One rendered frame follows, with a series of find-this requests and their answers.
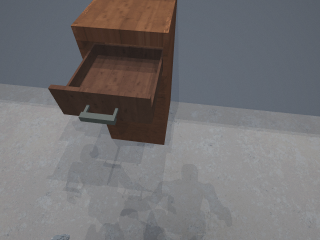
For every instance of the drawer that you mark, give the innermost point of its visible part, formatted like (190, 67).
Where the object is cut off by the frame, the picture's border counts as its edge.
(114, 76)

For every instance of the handle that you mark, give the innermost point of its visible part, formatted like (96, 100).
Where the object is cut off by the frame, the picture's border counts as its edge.
(86, 116)

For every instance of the cabinet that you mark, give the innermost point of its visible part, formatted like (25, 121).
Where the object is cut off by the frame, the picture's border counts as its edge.
(137, 23)

